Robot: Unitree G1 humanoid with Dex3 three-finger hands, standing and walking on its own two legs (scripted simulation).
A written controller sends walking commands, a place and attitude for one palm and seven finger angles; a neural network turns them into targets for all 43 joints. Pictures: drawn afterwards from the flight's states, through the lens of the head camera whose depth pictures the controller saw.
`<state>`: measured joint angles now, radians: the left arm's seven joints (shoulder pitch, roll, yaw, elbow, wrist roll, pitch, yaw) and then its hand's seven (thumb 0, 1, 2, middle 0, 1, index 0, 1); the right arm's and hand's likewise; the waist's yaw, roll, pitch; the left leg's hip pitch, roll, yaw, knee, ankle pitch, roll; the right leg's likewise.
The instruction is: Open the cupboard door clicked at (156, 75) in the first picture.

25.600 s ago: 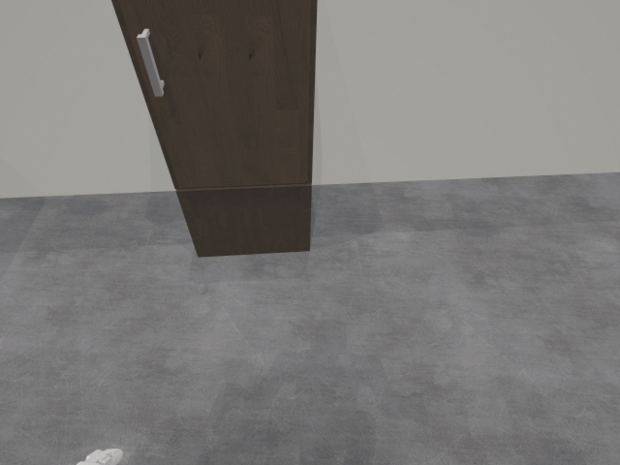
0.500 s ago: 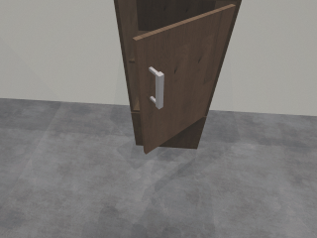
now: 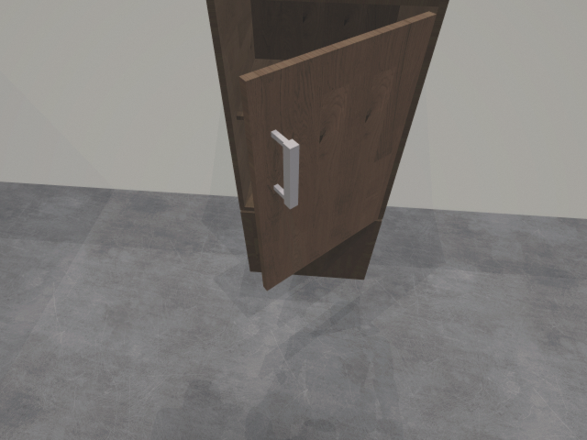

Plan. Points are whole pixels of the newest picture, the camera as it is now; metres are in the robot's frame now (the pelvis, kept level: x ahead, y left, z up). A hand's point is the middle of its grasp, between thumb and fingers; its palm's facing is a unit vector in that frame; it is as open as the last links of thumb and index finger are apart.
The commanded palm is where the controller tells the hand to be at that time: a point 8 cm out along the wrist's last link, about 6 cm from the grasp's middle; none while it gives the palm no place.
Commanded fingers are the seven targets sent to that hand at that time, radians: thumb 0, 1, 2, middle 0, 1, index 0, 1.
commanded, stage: walk to a spot facing it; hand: left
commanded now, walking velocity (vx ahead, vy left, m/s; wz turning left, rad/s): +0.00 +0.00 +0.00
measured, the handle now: (284, 170) +0.53 +0.05 +0.05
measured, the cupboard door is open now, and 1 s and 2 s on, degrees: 42 42 42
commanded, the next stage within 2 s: none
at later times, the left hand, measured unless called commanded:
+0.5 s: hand out of the picture +0.07 +0.18 -0.17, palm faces -0.12 -0.96 -0.27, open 7.3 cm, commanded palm none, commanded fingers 0.00 0.90 0.90 -0.20 -0.30 -0.20 -0.30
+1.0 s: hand out of the picture +0.12 +0.14 -0.18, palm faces -0.37 -0.90 -0.22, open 7.3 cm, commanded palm none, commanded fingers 0.00 0.90 0.90 -0.20 -0.30 -0.20 -0.30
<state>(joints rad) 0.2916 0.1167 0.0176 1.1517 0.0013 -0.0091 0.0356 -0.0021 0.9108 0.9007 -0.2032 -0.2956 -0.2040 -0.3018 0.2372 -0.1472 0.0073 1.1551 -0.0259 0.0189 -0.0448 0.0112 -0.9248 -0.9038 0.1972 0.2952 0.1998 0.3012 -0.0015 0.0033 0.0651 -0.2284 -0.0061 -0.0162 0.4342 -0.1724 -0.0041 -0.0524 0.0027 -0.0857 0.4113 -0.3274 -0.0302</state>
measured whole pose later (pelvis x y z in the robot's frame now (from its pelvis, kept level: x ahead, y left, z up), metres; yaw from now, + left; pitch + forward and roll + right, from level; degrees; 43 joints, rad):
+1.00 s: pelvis +0.01 -0.02 -0.01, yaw -28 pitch +1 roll +1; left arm 0.27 0.19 0.08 0.93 0.02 0.04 0.01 0.00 0.91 0.90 -0.21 -0.30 -0.21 -0.30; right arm 0.05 -0.19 -0.05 0.87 0.00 0.04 -0.04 0.01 -0.91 -0.90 0.20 0.30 0.20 0.30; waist 0.05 -0.03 0.10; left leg -0.36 0.00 -0.03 0.70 -0.36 -0.04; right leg -0.26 0.11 0.19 0.54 -0.29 -0.04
